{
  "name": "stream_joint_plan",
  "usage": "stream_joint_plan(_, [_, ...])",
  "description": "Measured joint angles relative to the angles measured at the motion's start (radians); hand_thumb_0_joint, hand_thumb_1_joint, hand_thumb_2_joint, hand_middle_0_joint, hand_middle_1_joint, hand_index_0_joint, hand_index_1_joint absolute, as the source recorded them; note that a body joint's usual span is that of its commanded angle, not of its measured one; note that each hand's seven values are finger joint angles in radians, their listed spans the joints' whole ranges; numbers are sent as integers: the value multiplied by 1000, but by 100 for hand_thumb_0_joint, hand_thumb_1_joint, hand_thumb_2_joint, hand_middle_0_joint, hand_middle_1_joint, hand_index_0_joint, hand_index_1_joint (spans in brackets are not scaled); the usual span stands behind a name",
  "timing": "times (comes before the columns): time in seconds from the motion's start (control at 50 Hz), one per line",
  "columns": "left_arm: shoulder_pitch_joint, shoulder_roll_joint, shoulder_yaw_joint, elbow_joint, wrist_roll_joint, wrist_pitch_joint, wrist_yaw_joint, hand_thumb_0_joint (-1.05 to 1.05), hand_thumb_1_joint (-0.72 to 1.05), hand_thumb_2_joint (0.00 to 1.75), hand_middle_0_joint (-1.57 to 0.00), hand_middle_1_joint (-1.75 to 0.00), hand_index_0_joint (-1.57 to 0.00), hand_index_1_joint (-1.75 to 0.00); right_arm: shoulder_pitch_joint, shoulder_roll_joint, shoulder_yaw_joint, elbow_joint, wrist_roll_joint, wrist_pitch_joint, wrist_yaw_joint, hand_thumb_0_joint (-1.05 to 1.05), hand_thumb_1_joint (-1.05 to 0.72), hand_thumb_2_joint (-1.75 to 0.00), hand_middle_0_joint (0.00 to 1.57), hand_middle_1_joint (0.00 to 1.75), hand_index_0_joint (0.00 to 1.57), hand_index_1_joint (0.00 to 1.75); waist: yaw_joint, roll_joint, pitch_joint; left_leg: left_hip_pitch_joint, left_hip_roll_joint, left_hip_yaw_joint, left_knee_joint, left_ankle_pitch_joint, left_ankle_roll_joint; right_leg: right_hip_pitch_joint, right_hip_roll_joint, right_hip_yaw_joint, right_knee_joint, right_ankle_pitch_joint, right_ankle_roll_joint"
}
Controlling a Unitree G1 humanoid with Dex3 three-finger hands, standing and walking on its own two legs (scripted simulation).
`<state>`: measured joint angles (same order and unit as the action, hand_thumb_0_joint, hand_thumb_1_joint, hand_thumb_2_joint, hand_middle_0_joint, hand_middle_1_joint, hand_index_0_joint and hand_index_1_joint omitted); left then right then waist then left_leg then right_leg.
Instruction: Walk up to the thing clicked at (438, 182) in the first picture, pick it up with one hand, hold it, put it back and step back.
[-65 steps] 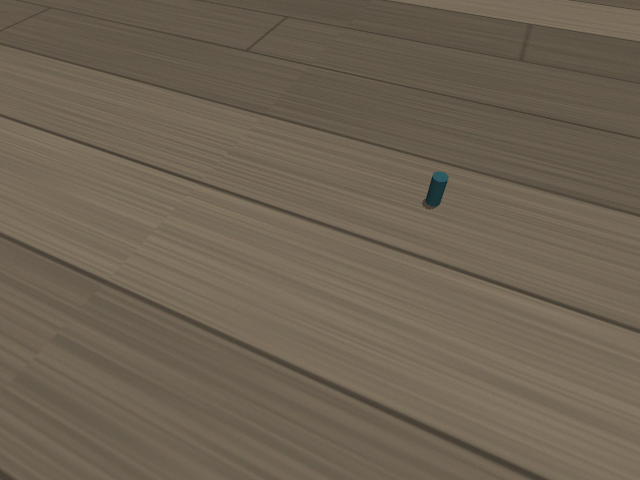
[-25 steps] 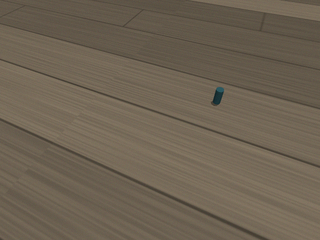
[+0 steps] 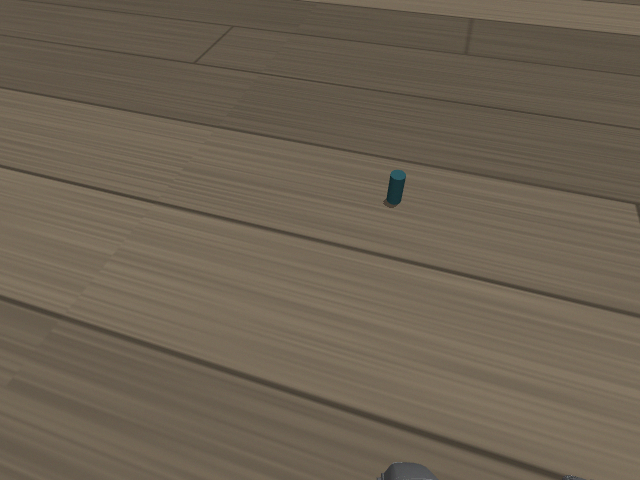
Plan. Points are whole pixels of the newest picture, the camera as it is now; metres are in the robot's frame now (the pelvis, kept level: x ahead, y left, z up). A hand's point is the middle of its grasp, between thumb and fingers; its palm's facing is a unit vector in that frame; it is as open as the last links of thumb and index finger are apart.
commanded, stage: walk up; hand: left
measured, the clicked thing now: (395, 187) +1.31 -0.29 -0.70
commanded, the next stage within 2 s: none
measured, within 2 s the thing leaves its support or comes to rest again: neither
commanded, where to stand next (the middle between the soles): +0.92 -0.35 m, yaw -22 degrees
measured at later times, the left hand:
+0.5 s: hand (232, 405) +0.24 +0.16 -0.16, palm faces -0.19 -0.93 -0.30, open 7.4 cm
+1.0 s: hand (310, 215) +0.62 +0.05 -0.14, palm faces -0.43 -0.82 -0.37, open 7.4 cm
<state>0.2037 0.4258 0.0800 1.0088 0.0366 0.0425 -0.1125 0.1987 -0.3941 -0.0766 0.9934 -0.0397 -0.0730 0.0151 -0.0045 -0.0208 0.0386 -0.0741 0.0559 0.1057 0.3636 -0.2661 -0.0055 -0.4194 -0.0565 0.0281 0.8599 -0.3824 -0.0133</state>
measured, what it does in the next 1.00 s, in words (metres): walks ahead, turning right: right foot, then left foot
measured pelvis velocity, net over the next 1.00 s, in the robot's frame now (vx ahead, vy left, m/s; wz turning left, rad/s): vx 0.41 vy -0.16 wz -0.35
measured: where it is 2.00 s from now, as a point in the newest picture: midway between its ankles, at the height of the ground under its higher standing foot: (412, 312)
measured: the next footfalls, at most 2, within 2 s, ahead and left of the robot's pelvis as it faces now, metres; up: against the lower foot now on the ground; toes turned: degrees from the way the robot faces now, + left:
right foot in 0.14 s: +0.15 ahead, -0.21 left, +0.00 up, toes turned -10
left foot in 0.56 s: +0.39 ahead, -0.01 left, +0.00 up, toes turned -8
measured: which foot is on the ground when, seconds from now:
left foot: down 0.00-0.16, up 0.18-0.54, down 0.56-1.00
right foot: up 0.00-0.12, down 0.14-0.58, up 0.60-1.00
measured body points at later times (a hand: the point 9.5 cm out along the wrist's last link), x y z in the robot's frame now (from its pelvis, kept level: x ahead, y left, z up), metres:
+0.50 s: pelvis +0.19 -0.09 -0.01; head +0.20 -0.09 +0.44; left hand +0.25 +0.21 -0.14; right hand +0.22 -0.43 -0.11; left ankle +0.32 +0.01 -0.72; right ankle +0.11 -0.20 -0.74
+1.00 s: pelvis +0.41 -0.16 -0.02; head +0.43 -0.18 +0.43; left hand +0.65 +0.09 -0.11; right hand +0.29 -0.47 -0.13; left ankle +0.35 +0.00 -0.74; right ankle +0.48 -0.32 -0.74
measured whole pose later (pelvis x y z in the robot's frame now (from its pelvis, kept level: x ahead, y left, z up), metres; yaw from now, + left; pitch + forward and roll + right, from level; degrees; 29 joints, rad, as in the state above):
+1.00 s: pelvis +0.41 -0.16 -0.02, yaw -20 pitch -2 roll +2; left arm 0.19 0.44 0.06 0.84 0.00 -0.03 -0.10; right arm 0.40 -0.43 -0.06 0.85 -0.01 -0.08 0.04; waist -0.07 -0.02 0.08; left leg 0.00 0.07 0.20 0.49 -0.44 -0.04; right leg -0.46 -0.06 -0.01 0.60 -0.15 -0.04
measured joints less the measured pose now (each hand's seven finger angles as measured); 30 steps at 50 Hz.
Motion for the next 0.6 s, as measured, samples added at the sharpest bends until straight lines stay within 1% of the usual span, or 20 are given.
stream_joint_plan(0.08, [27, 28, 19, -41, -6, -10, -27, 1, 91, 90, -21, -30, -20, -30, 25, -51, -21, -6, -13, 10, 6, 0, -90, -89, 21, 30, 21, 30, 13, 13, 6, 46, 46, 47, 40, -64, -28, -13, -60, -11, -112, 34, 2])
stream_joint_plan(0.12, [39, 43, 26, -47, -4, -15, -29, 1, 91, 90, -21, -30, -20, -30, 28, -70, -27, -15, -13, 14, 9, 0, -90, -89, 21, 30, 21, 30, 13, 16, 5, 55, 70, 68, 101, -123, -40, 7, -73, -28, -173, 69, -2])
stream_joint_plan(0.14, [46, 48, 30, -49, -2, -20, -27, 1, 91, 90, -21, -30, -20, -30, 29, -78, -28, -19, -12, 17, 10, 0, -90, -89, 21, 30, 21, 30, 13, 20, 3, 50, 89, 75, 151, -163, -38, 21, -67, -41, -192, 114, 3])
stream_joint_plan(0.16, [45, 44, 34, -49, 0, -28, -20, 1, 91, 90, -21, -30, -20, -30, 28, -90, -31, -21, -10, 23, 9, 0, -90, -89, 21, 30, 21, 30, 11, 45, 7, 35, 124, 62, 225, -209, -18, 23, -42, -57, -168, 138, 15])
stream_joint_plan(0.18, [44, 35, 37, -55, 2, -39, -11, 1, 91, 90, -21, -30, -20, -30, 28, -99, -32, -21, -7, 31, 6, 0, -90, -89, 21, 30, 21, 30, 10, 74, 13, -2, 151, 21, 336, -232, 9, 24, -15, -76, -132, 111, 18])
stream_joint_plan(0.2, [48, 26, 37, -66, 1, -51, -2, 1, 91, 90, -20, -30, -20, -30, 27, -100, -29, -22, -1, 41, 4, 1, -91, -89, 21, 30, 21, 30, 17, 85, 12, -57, 136, -30, 466, -256, 17, 22, 2, -84, -105, 81, 17])
stream_joint_plan(0.22, [55, 15, 35, -76, -4, -61, 5, 1, 91, 90, -20, -30, -20, -30, 24, -96, -24, -23, 4, 50, 6, 1, -91, -89, 21, 30, 20, 30, 27, 83, 13, -109, 100, -63, 578, -267, 17, 29, 10, -80, -100, 63, 12])
stream_joint_plan(0.24, [64, 2, 30, -83, -11, -66, 9, 1, 91, 90, -20, -30, -20, -30, 18, -90, -17, -25, 8, 53, 10, 1, -91, -89, 21, 30, 20, 30, 37, 80, 16, -157, 66, -74, 662, -259, 17, 46, 19, -73, -115, 57, 3])
stream_joint_plan(0.28, [86, -26, 12, -89, -23, -70, 18, 1, 91, 90, -21, -30, -20, -30, 5, -80, -2, -35, 23, 44, 20, 1, -91, -89, 20, 30, 20, 30, 47, 85, 24, -247, 27, -72, 750, -206, 24, 101, 40, -64, -187, 74, -10])
stream_joint_plan(0.3, [98, -35, 3, -90, -27, -71, 22, 1, 91, 90, -21, -30, -20, -30, 1, -72, 4, -44, 29, 38, 24, 1, -91, -89, 20, 30, 20, 30, 49, 85, 27, -286, 19, -66, 753, -178, 29, 131, 50, -60, -227, 85, -13])
stream_joint_plan(0.34, [123, -45, -9, -91, -31, -74, 29, 1, 90, 90, -21, -30, -20, -30, 0, -51, 15, -69, 32, 27, 33, 1, -91, -89, 20, 30, 20, 30, 53, 76, 31, -345, 16, -56, 703, -135, 35, 185, 68, -48, -295, 99, -19])
stream_joint_plan(0.42, [159, -45, -20, -98, -32, -76, 35, 1, 90, 90, -21, -30, -20, -30, 15, -20, 24, -108, 22, 19, 53, 0, -91, -89, 21, 30, 20, 30, 55, 55, 29, -407, 29, -68, 512, -78, 23, 259, 99, -28, -361, 84, -30])
stream_joint_plan(0.5, [172, -37, -26, -120, -27, -85, 35, 1, 90, 90, -21, -30, -20, -30, 36, -17, 18, -113, 14, 20, 59, 0, -91, -89, 21, 30, 21, 30, 53, 44, 23, -405, 38, -79, 341, 16, 14, 313, 118, -18, -364, 27, -18])
stream_joint_plan(0.54, [173, -28, -28, -129, -25, -87, 36, 1, 90, 90, -21, -30, -20, -30, 48, -18, 12, -115, 13, 13, 56, 0, -91, -89, 21, 30, 21, 30, 48, 32, 16, -371, 31, -69, 269, 61, 17, 327, 115, -9, -333, -23, -6])
stream_joint_plan(0.56, [173, -20, -28, -133, -23, -88, 38, 1, 90, 90, -21, -30, -20, -30, 51, -17, 8, -119, 11, 4, 53, 0, -91, -89, 21, 30, 21, 30, 42, 13, 15, -352, 18, -57, 250, 105, 22, 324, 102, 0, -292, -61, -1])
stream_joint_plan(0.58, [165, -11, -25, -131, -23, -86, 43, 1, 90, 90, -21, -30, -20, -30, 48, -9, 5, -123, 7, -7, 48, 0, -91, -89, 21, 30, 21, 30, 35, -20, 22, -341, 0, -31, 268, 94, 26, 300, 78, 16, -207, -91, -11])
stream_joint_plan(0.6, [155, -11, -22, -127, -25, -83, 49, 1, 90, 90, -21, -30, -20, -30, 47, -7, 3, -134, 3, -19, 42, 0, -91, -89, 21, 30, 21, 30, 27, -36, 29, -332, -7, -10, 289, 62, 29, 255, 77, 44, -85, -97, -21])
